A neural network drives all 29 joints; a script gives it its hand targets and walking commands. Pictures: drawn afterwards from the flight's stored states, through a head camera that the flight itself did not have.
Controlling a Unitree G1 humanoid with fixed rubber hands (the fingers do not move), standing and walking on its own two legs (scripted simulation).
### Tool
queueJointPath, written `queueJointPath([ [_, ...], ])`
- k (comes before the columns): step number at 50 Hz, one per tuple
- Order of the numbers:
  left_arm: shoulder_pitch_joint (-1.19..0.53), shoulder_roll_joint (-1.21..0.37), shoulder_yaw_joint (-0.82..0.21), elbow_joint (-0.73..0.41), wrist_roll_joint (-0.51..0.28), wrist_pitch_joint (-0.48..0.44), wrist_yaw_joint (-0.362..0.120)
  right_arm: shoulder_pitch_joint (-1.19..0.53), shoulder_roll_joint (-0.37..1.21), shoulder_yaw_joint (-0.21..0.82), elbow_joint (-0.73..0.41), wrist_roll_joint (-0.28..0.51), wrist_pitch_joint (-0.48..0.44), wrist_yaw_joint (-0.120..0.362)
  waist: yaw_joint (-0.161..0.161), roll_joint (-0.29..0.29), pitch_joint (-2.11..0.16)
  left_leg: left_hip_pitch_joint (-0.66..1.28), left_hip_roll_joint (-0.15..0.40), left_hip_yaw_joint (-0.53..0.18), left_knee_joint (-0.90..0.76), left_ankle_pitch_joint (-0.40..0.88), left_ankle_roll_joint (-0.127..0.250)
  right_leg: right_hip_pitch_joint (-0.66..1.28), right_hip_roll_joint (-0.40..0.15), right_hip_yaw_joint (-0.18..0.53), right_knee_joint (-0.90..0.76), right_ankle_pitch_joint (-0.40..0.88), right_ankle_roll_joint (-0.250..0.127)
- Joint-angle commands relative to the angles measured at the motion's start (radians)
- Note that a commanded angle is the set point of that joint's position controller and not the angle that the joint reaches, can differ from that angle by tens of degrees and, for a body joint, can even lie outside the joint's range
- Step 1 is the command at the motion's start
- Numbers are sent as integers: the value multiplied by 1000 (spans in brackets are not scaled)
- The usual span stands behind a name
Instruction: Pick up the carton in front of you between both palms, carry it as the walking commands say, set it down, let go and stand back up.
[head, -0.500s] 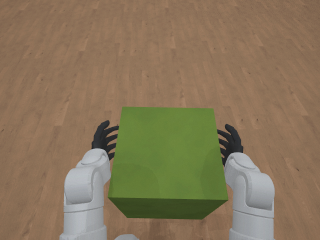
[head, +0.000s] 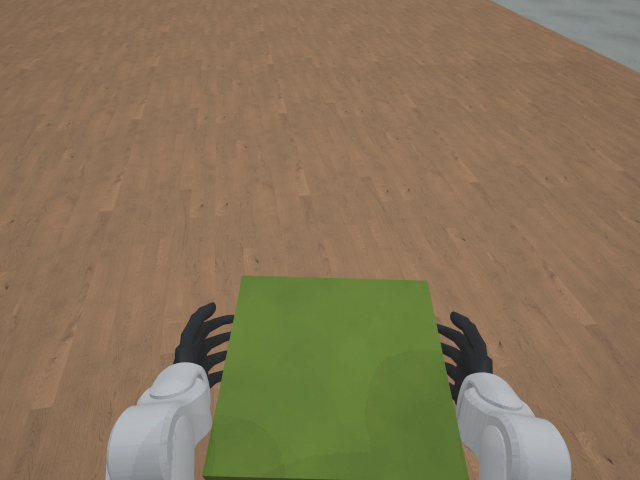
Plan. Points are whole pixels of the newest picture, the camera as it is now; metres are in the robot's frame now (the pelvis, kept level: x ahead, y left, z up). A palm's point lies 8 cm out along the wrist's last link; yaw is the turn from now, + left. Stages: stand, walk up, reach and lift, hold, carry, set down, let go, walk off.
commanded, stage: carry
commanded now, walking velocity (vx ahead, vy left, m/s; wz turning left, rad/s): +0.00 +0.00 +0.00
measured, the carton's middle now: (330, 409) +0.22 -0.01 +0.02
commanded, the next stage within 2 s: none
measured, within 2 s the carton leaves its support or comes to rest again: neither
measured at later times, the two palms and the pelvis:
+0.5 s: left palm (226, 265) +0.39 +0.14 +0.08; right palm (434, 261) +0.41 -0.16 +0.07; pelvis +0.17 -0.03 -0.02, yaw +3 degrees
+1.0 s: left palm (217, 286) +0.37 +0.15 +0.06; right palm (428, 281) +0.39 -0.15 +0.06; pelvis +0.15 -0.02 -0.02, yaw +4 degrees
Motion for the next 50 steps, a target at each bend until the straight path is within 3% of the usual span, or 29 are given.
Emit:
queueJointPath([
  [1,-308,-704,-540,-83,-129,-30,-17,-358,661,555,-120,187,-30,65,28,153,-86,72,236,-116,-120,385,37,44,20,-53,-157,92,15],
  [5,-337,-667,-559,-136,-163,-25,-13,-334,630,532,-137,173,-29,49,22,161,-74,97,212,-59,-56,476,15,100,38,-93,-256,239,19],
  [8,-316,-611,-544,-132,-169,-11,-9,-325,591,512,-128,149,-15,30,35,107,-57,79,174,-17,88,446,-33,246,50,-128,-457,394,15],
  [9,-309,-593,-535,-129,-167,-5,-9,-320,576,507,-120,143,-10,24,37,97,-66,31,164,-19,142,408,-63,351,11,-103,-484,468,9],
  [10,-307,-568,-526,-127,-164,1,-8,-309,555,502,-112,137,-4,17,34,22,-110,-53,134,-23,225,231,-103,485,-113,13,-426,810,-11],
  [11,-305,-565,-521,-108,-167,4,-7,-308,548,516,-122,142,5,13,38,-89,-196,-132,95,-85,287,-11,-119,638,-226,130,-361,1048,-111],
  [12,-277,-582,-517,-92,-176,-1,-7,-298,554,529,-145,150,12,15,45,-187,-241,-142,68,-95,304,-207,-124,638,-271,216,-416,994,-172],
  [13,-278,-612,-514,-89,-176,-5,-13,-322,584,544,-152,159,12,20,41,-191,-236,-135,64,-114,279,-293,-122,615,-269,224,-455,917,-180],
  [14,-296,-647,-517,-94,-178,-9,-20,-340,618,554,-152,165,7,27,35,-162,-232,-109,63,-127,178,-319,-114,594,-243,195,-464,843,-164],
  [15,-304,-678,-522,-96,-180,-15,-29,-351,650,562,-152,167,0,34,30,-139,-221,-34,66,-120,54,-238,-107,539,-202,145,-462,756,-124],
  [17,-314,-712,-538,-106,-185,-29,-41,-361,686,569,-158,172,-15,46,37,-112,-239,71,101,-133,10,-54,-106,471,-141,72,-432,587,-65],
  [18,-345,-720,-550,-132,-192,-33,-46,-376,701,575,-158,171,-24,49,37,-31,-231,55,128,-140,68,89,-103,473,-117,24,-383,613,-59],
  [20,-346,-721,-566,-143,-203,-38,-48,-362,693,570,-163,170,-29,51,37,-10,-235,75,136,-128,116,233,-101,443,-100,12,-335,688,-61],
  [26,-284,-646,-553,-127,-180,-24,-28,-289,616,537,-133,146,-19,34,36,14,-209,56,133,-125,146,389,-100,409,-92,-13,-262,774,-63],
  [31,-309,-647,-553,-135,-177,-20,-25,-316,618,538,-143,154,-19,35,36,31,-168,63,149,-122,142,441,-93,356,-78,-27,-254,635,-51],
  [35,-317,-650,-554,-138,-177,-22,-23,-323,619,541,-148,159,-21,37,34,41,-142,53,157,-122,141,412,-81,336,-74,-29,-257,526,-47],
  [41,-311,-633,-552,-111,-165,-18,-30,-320,604,543,-124,151,-18,42,33,24,-114,21,145,-124,127,285,-73,345,-80,-19,-276,511,-48],
  [50,-388,-557,-517,30,-119,-58,-91,-408,525,518,17,113,-59,104,36,19,-49,-37,135,-142,66,56,-58,329,-81,-5,-340,335,-40],
])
